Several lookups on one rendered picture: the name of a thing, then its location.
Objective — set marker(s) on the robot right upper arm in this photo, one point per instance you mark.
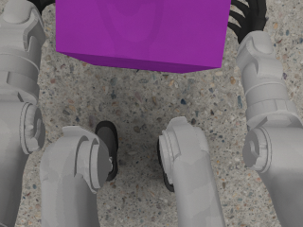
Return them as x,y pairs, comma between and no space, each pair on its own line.
276,154

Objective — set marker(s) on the robot left upper arm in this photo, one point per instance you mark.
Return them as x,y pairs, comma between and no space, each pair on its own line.
22,131

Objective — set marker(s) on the robot right thigh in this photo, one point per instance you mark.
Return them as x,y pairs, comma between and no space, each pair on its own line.
196,193

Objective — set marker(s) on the robot right forearm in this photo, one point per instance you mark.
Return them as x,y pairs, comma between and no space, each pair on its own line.
265,90

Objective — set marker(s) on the left robot hand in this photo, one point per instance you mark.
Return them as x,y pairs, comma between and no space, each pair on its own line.
41,4

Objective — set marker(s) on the right robot hand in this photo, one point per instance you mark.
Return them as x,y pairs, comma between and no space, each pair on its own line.
253,20

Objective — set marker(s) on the robot left shin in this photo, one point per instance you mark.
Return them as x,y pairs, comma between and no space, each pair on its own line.
73,131

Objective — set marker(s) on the carton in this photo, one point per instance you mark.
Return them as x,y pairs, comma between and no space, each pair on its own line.
173,36

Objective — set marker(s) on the robot left forearm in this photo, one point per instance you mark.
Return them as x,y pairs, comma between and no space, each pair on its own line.
21,39

